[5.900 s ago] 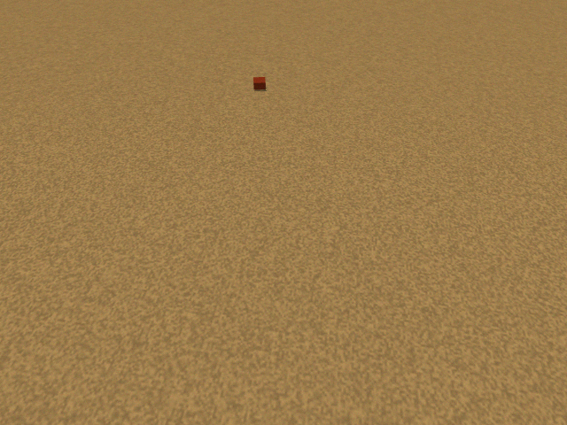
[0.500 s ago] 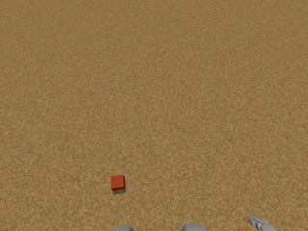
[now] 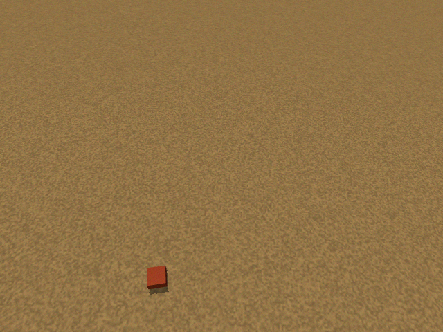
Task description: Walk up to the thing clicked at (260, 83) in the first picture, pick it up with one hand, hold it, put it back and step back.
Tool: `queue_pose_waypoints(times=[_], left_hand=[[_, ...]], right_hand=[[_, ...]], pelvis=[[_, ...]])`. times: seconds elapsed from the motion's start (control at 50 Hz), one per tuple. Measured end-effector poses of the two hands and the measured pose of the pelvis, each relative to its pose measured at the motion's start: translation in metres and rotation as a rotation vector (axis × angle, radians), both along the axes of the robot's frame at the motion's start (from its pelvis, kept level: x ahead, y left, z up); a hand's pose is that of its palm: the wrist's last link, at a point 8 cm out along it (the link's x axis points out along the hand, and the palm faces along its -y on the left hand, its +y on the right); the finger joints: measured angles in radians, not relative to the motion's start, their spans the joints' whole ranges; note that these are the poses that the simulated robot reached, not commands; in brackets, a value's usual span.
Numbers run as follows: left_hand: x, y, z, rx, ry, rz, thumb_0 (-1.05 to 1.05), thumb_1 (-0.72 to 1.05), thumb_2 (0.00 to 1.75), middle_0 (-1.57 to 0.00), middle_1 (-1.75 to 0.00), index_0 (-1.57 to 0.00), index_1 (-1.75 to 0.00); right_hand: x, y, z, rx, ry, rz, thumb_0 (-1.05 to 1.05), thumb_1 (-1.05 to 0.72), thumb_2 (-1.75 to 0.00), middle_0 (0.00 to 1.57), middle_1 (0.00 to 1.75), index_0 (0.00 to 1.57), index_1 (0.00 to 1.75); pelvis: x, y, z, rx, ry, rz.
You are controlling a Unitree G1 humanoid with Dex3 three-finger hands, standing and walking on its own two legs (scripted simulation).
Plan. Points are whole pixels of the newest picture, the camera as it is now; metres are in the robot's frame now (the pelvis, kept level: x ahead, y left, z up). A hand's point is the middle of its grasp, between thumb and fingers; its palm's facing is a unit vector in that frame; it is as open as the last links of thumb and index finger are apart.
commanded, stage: walk up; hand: left
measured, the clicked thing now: (157, 277) +0.46 +0.25 -0.76
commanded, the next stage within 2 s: stand in 0.52 s
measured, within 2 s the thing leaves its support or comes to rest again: neither
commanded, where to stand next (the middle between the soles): +0.10 +0.00 m, yaw +2 degrees
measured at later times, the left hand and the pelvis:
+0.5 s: hand out of the picture +0.07 +0.25 -0.16, palm faces +0.03 -0.95 -0.32, open 7.4 cm; pelvis +0.01 +0.00 +0.00, yaw +1 degrees
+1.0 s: hand out of the picture +0.10 +0.25 -0.15, palm faces +0.01 -0.94 -0.35, open 7.4 cm; pelvis +0.02 +0.00 +0.00, yaw +1 degrees
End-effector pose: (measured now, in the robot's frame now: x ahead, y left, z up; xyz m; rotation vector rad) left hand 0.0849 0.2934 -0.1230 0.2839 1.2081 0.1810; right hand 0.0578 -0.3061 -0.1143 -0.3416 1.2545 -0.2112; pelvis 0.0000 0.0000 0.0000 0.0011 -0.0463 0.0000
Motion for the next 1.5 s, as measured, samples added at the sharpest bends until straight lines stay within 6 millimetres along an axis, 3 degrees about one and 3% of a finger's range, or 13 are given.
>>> queue_pose_waypoints(times=[0.18, 0.34, 0.8, 1.04, 1.5], left_hand=[[-0.025, 0.004, 0.004, 0.025, 0.061, 0.05, 0.01, 0.9, 0.9, -0.2, -0.3, -0.2, -0.3], [-0.027, 0.002, 0.005, 0.026, 0.058, 0.065, 0.01, 0.9, 0.9, -0.2, -0.3, -0.2, -0.3], [0.0, -0.001, 0.006, 0.028, 0.027, 0.022, 0.01, 0.9, 0.9, -0.2, -0.3, -0.2, -0.3], [0.008, 0.001, 0.009, 0.038, 0.009, 0.023, 0.01, 0.9, 0.9, -0.2, -0.3, -0.2, -0.3], [0.002, -0.001, 0.007, 0.033, 0.029, 0.039, 0.01, 0.9, 0.9, -0.2, -0.3, -0.2, -0.3]], right_hand=[[0.031, 0.01, -0.006, 0.041, -0.04, 0.029, 0.01, -0.9, -0.89, 0.2, 0.3, 0.21, 0.3], [0.047, 0.014, -0.005, 0.057, -0.06, 0.044, 0.01, -0.9, -0.89, 0.2, 0.3, 0.21, 0.3], [0.03, 0.007, -0.005, 0.038, -0.003, 0.013, 0.01, -0.9, -0.89, 0.2, 0.3, 0.21, 0.3], [0.04, 0.009, -0.005, 0.042, -0.015, 0.023, 0.01, -0.9, -0.89, 0.2, 0.3, 0.21, 0.3], [0.053, 0.008, -0.003, 0.037, -0.027, 0.04, 0.01, -0.9, -0.89, 0.2, 0.3, 0.21, 0.3]], pelvis=[[0.006, -0.002, 0.002, -0.003, 0.0, 0.009], [0.009, -0.003, 0.002, -0.003, 0.0, 0.012], [0.018, -0.004, 0.003, -0.002, 0.011, 0.016], [0.024, -0.004, 0.003, -0.004, 0.01, 0.021], [0.029, -0.006, 0.004, -0.004, 0.008, 0.026]])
